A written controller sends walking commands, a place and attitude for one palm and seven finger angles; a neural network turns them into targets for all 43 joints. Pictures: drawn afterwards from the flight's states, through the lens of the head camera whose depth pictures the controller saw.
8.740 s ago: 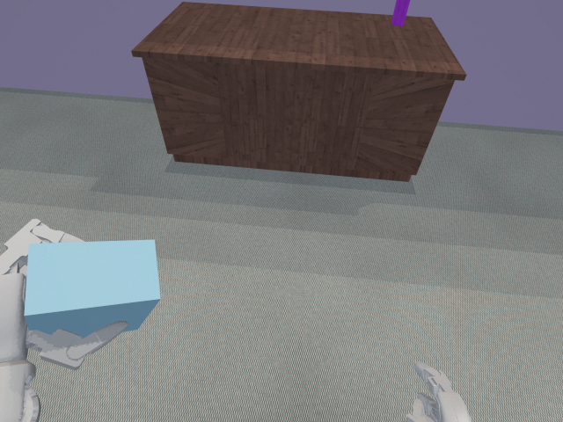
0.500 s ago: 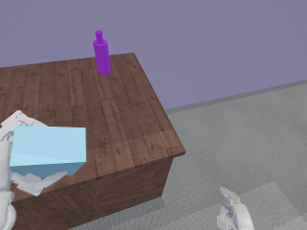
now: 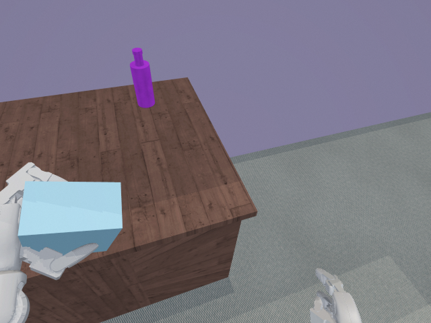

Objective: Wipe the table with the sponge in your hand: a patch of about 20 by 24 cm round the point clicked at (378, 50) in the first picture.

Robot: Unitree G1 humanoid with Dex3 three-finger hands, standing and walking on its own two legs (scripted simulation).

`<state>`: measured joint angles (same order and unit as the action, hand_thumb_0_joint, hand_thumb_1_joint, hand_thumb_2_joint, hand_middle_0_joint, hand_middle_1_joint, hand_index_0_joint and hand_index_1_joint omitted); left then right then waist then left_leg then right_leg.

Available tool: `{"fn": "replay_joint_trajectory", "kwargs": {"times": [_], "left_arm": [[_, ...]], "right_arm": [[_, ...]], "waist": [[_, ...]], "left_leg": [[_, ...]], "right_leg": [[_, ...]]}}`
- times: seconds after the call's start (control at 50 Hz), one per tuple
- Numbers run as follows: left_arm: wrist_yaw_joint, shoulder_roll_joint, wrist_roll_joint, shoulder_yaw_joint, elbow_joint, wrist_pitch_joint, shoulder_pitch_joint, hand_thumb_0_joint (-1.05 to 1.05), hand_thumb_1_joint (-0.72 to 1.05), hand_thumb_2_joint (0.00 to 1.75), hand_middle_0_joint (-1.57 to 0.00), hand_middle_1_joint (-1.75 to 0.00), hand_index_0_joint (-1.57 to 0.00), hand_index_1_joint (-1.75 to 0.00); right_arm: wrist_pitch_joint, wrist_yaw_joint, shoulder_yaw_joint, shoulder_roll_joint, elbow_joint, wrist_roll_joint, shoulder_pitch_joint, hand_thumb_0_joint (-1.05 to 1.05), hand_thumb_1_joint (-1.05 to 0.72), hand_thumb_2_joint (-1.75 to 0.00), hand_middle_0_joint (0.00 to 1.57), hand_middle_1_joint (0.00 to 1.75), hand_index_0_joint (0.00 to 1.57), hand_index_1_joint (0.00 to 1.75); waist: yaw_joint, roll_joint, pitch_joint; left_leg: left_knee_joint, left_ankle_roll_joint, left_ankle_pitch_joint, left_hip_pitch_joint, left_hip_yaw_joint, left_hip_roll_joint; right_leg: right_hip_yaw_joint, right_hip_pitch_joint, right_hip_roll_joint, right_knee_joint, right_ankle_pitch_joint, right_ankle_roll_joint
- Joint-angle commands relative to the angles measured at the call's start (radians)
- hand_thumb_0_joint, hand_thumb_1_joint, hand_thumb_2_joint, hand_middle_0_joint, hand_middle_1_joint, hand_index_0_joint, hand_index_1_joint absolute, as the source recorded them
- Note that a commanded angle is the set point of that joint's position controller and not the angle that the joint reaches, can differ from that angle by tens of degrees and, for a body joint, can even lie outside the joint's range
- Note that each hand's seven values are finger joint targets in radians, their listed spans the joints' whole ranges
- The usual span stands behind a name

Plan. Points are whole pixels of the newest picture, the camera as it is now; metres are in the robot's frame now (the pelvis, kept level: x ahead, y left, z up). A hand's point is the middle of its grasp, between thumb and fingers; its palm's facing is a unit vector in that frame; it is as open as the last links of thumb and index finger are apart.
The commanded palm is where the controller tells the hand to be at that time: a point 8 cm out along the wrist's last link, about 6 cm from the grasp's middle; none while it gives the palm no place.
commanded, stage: look again from close up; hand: left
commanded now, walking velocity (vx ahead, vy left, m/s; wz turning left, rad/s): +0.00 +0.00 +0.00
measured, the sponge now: (86, 221) +0.22 +0.22 +0.13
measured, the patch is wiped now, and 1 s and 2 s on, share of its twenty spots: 0.00 0.00 0.00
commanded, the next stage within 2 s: shuffle to correct the standing spot in 0.06 s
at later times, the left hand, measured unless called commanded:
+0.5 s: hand (57, 209) +0.24 +0.26 +0.14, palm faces +0.39 -0.85 -0.35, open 10.7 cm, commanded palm +0.18 +0.29 +0.17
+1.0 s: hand (80, 182) +0.28 +0.24 +0.15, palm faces +0.32 -0.85 -0.41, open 10.7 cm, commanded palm +0.22 +0.28 +0.17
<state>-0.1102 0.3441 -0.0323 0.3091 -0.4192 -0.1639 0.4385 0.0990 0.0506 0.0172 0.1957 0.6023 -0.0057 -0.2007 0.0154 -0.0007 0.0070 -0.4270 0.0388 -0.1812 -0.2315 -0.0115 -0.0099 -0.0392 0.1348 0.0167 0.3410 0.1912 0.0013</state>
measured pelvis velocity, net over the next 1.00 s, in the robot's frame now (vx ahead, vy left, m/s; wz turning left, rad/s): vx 0.06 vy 0.00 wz -0.02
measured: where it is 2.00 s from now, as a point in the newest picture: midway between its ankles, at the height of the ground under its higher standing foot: outside the picture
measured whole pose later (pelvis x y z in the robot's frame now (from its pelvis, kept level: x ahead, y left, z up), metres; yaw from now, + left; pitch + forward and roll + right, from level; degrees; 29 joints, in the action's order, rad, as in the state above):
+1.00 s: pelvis +0.06 +0.00 -0.02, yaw -1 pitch +1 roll -1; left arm -0.10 0.40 -0.04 0.37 -0.52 -0.19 0.48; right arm 0.06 0.04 0.00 0.19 0.59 -0.02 -0.20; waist -0.02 -0.02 0.00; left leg -0.62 0.05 -0.37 -0.26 -0.03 -0.02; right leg -0.02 0.18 0.01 0.55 0.39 0.00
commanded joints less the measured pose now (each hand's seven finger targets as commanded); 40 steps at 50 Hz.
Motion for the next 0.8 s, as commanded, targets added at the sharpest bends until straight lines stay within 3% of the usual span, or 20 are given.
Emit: {"fn": "replay_joint_trajectory", "kwargs": {"times": [0.0, 0.04, 0.06, 0.14, 0.2, 0.3, 0.36, 0.42, 0.44, 0.48, 0.56, 0.62, 0.74, 0.78], "left_arm": [[-0.023, 0.18, -0.015, 0.122, -0.273, -0.081, -0.125, 0.0, 0.1, 1.3, -1.2, -1.6, -1.2, -1.6], [-0.025, 0.199, -0.014, 0.134, -0.286, -0.082, -0.116, 0.0, 0.1, 1.3, -1.2, -1.6, -1.2, -1.6], [-0.025, 0.173, -0.015, 0.114, -0.284, -0.082, -0.118, 0.0, 0.1, 1.3, -1.2, -1.6, -1.2, -1.6], [-0.026, 0.185, -0.014, 0.126, -0.28, -0.081, -0.092, 0.0, 0.1, 1.3, -1.2, -1.6, -1.2, -1.6], [-0.022, 0.165, -0.012, 0.117, -0.246, -0.079, -0.074, 0.0, 0.1, 1.3, -1.2, -1.6, -1.2, -1.6], [-0.018, 0.17, -0.009, 0.12, -0.217, -0.073, -0.086, 0.0, 0.1, 1.3, -1.2, -1.6, -1.2, -1.6], [-0.018, 0.177, -0.005, 0.111, -0.264, -0.081, -0.132, 0.0, 0.1, 1.3, -1.2, -1.6, -1.2, -1.6], [-0.021, 0.188, 0.0, 0.118, -0.295, -0.093, -0.159, 0.0, 0.1, 1.3, -1.2, -1.6, -1.2, -1.6], [-0.021, 0.21, 0.002, 0.127, -0.309, -0.096, -0.16, 0.0, 0.1, 1.3, -1.2, -1.6, -1.2, -1.6], [-0.021, 0.203, 0.004, 0.127, -0.329, -0.105, -0.161, 0.0, 0.1, 1.3, -1.2, -1.6, -1.2, -1.6], [-0.018, 0.207, -0.006, 0.155, -0.298, -0.106, -0.074, 0.0, 0.1, 1.3, -1.2, -1.6, -1.2, -1.6], [-0.013, 0.192, -0.014, 0.158, -0.26, -0.1, -0.038, 0.0, 0.1, 1.3, -1.2, -1.6, -1.2, -1.6], [-0.01, 0.211, -0.013, 0.164, -0.295, -0.096, -0.083, 0.0, 0.1, 1.3, -1.2, -1.6, -1.2, -1.6], [-0.01, 0.204, -0.014, 0.158, -0.312, -0.099, -0.088, 0.0, 0.1, 1.3, -1.2, -1.6, -1.2, -1.6]], "right_arm": [[0.061, 0.008, -0.051, 0.127, -0.169, -0.001, 0.116, 0.0, -0.9, -0.9, 0.2, 0.3, 0.2, 0.3], [0.063, 0.008, -0.052, 0.13, -0.165, -0.002, 0.116, 0.0, -0.9, -0.9, 0.2, 0.3, 0.2, 0.3], [0.063, 0.008, -0.049, 0.127, -0.165, -0.001, 0.112, 0.0, -0.9, -0.9, 0.2, 0.3, 0.2, 0.3], [0.061, 0.007, -0.051, 0.13, -0.161, -0.003, 0.106, 0.0, -0.9, -0.9, 0.2, 0.3, 0.2, 0.3], [0.054, 0.002, -0.058, 0.132, -0.16, -0.001, 0.098, 0.0, -0.9, -0.9, 0.2, 0.3, 0.2, 0.3], [0.042, 0.002, -0.063, 0.134, -0.16, -0.002, 0.092, 0.0, -0.9, -0.9, 0.2, 0.3, 0.2, 0.3], [0.045, 0.004, -0.064, 0.133, -0.16, -0.004, 0.096, 0.0, -0.9, -0.9, 0.2, 0.3, 0.2, 0.3], [0.055, 0.003, -0.062, 0.137, -0.156, -0.004, 0.086, 0.0, -0.9, -0.9, 0.2, 0.3, 0.2, 0.3], [0.056, 0.007, -0.06, 0.138, -0.154, -0.005, 0.09, 0.0, -0.9, -0.9, 0.2, 0.3, 0.2, 0.3], [0.062, 0.005, -0.06, 0.135, -0.157, -0.003, 0.081, 0.0, -0.9, -0.9, 0.2, 0.3, 0.2, 0.3], [0.053, -0.005, -0.063, 0.124, -0.153, -0.009, 0.067, 0.0, -0.9, -0.9, 0.2, 0.3, 0.2, 0.3], [0.033, -0.009, -0.066, 0.129, -0.154, -0.012, 0.062, 0.0, -0.9, -0.9, 0.2, 0.3, 0.2, 0.3], [0.017, -0.005, -0.064, 0.131, -0.163, -0.013, 0.08, 0.0, -0.9, -0.9, 0.2, 0.3, 0.2, 0.3], [0.019, -0.006, -0.062, 0.127, -0.169, -0.011, 0.081, 0.0, -0.9, -0.9, 0.2, 0.3, 0.2, 0.3]], "waist": [[0.007, 0.04, -0.109], [0.007, 0.079, -0.113], [0.006, 0.081, -0.109], [0.007, 0.085, -0.122], [0.003, 0.049, -0.123], [-0.007, 0.012, -0.065], [-0.015, 0.046, -0.054], [-0.011, 0.102, -0.073], [-0.013, 0.151, -0.074], [-0.008, 0.161, -0.102], [-0.009, 0.083, -0.164], [-0.016, 0.031, -0.169], [-0.025, 0.113, -0.132], [-0.022, 0.106, -0.141]], "left_leg": [[0.08, -0.014, 0.019, 0.035, 0.09, 0.055], [0.082, -0.014, 0.034, 0.035, 0.094, 0.059], [0.09, -0.016, 0.029, 0.026, 0.099, 0.06], [0.093, -0.015, 0.05, 0.025, 0.108, 0.068], [0.075, -0.005, -0.003, 0.006, 0.099, 0.067], [0.049, 0.022, -0.211, -0.077, 0.111, 0.064], [0.023, 0.032, -0.209, -0.074, 0.119, 0.062], [0.037, 0.044, -0.127, -0.066, 0.162, 0.085], [0.049, 0.051, -0.088, -0.056, 0.181, 0.1], [0.028, 0.055, 0.056, -0.019, 0.2, 0.117], [-0.081, 0.027, 0.283, 0.015, 0.126, 0.1], [-0.119, 0.014, 0.28, 0.018, 0.081, 0.085], [-0.075, 0.026, 0.285, 0.022, 0.104, 0.108], [-0.085, 0.025, 0.316, 0.033, 0.105, 0.108]], "right_leg": [[0.082, -0.012, -0.063, -0.055, -0.069, 0.016], [0.076, -0.017, -0.063, -0.044, -0.08, 0.016], [0.073, -0.023, -0.06, -0.037, -0.073, 0.017], [0.063, -0.037, -0.056, -0.022, -0.088, 0.015], [0.067, -0.037, -0.065, -0.013, -0.062, 0.02], [0.091, 0.027, -0.079, -0.017, 0.151, 0.039], [0.1, 0.055, -0.088, 0.012, 0.157, 0.053], [0.054, 0.031, -0.059, 0.107, 0.046, 0.047], [0.031, 0.035, -0.049, 0.147, 0.007, 0.039], [0.009, 0.035, -0.035, 0.182, -0.037, 0.034], [0.024, -0.024, -0.056, 0.151, -0.177, 0.052], [0.061, -0.019, -0.067, 0.166, -0.234, 0.068], [0.034, 0.025, -0.043, 0.205, -0.188, 0.054], [0.032, 0.015, -0.045, 0.193, -0.191, 0.055]]}}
